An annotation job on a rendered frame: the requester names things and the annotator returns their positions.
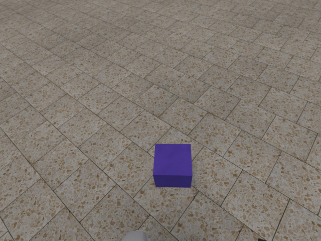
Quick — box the left robot thigh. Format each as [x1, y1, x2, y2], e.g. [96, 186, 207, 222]
[121, 230, 151, 241]

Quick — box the carton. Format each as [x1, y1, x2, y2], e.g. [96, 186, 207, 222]
[153, 144, 193, 188]

